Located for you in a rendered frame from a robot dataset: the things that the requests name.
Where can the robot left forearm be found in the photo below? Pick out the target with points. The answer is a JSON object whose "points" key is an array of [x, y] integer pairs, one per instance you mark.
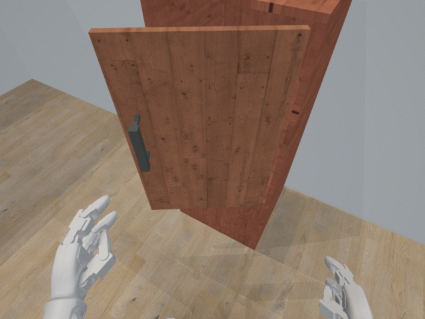
{"points": [[65, 308]]}

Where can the cupboard door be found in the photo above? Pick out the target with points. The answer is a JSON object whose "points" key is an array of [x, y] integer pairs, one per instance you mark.
{"points": [[212, 103]]}

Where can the left robot hand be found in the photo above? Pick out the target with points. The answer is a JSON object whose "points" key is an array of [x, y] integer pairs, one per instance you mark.
{"points": [[68, 278]]}

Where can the handle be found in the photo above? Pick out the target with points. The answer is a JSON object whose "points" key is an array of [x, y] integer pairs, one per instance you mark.
{"points": [[138, 144]]}

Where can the right robot hand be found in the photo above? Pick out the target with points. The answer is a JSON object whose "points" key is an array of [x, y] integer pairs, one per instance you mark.
{"points": [[350, 301]]}

